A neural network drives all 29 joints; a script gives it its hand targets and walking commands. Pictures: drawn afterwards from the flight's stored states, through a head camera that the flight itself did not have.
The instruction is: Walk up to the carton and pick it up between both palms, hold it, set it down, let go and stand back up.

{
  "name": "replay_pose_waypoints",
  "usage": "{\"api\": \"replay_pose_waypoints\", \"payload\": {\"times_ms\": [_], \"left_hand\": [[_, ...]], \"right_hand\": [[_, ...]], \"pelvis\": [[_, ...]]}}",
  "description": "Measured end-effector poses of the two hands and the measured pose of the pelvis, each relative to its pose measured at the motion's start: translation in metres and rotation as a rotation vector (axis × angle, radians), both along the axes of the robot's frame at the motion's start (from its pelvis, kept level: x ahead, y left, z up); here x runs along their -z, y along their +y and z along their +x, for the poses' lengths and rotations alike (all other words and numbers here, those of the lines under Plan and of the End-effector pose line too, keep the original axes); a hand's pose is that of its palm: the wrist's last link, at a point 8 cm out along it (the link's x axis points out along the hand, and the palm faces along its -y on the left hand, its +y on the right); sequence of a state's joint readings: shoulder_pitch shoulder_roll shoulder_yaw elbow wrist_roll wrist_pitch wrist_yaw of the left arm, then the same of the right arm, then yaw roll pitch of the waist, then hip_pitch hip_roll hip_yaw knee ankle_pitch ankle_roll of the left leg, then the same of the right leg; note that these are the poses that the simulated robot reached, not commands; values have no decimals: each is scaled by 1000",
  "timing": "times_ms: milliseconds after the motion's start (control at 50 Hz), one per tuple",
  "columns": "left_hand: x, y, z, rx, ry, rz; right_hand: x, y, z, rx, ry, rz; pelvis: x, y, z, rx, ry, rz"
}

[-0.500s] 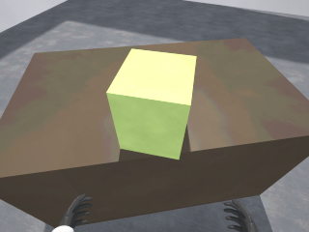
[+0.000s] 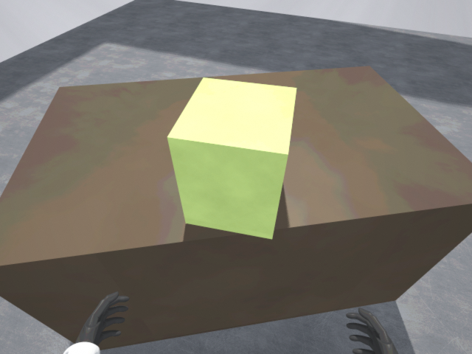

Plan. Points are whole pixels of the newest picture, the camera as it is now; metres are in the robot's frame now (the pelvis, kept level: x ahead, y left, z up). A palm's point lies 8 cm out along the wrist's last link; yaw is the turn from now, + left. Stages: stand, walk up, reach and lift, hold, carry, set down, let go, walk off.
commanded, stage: stand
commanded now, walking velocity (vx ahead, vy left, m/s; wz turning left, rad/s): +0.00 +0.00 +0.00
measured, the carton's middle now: (238, 159) +0.49 +0.02 +0.06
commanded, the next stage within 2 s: walk up in 1.36 s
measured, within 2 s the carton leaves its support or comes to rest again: neither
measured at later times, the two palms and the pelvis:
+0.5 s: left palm (82, 348) +0.15 +0.27 -0.06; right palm out of the picture +0.13 -0.24 -0.08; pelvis -0.01 +0.00 +0.00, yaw +0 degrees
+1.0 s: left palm (79, 351) +0.14 +0.27 -0.06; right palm out of the picture +0.13 -0.25 -0.08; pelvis -0.02 +0.00 +0.00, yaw +0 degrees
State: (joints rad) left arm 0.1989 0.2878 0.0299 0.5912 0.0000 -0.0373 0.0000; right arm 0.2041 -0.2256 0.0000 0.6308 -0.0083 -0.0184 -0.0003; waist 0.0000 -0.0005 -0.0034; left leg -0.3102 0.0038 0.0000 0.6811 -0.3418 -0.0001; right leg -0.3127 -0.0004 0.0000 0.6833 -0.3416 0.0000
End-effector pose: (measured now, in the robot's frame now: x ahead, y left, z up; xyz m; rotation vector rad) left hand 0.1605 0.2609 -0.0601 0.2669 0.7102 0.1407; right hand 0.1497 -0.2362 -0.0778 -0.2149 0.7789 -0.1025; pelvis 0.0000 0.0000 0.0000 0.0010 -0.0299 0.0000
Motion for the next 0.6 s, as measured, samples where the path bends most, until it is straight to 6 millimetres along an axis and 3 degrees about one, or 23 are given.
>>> {"api": "replay_pose_waypoints", "payload": {"times_ms": [600], "left_hand": [[-6, 9, -14, 4, -16, 28]], "right_hand": [[0, -8, -18, -5, 0, -17]], "pelvis": [[0, 0, -15, 0, -21, 0]]}}
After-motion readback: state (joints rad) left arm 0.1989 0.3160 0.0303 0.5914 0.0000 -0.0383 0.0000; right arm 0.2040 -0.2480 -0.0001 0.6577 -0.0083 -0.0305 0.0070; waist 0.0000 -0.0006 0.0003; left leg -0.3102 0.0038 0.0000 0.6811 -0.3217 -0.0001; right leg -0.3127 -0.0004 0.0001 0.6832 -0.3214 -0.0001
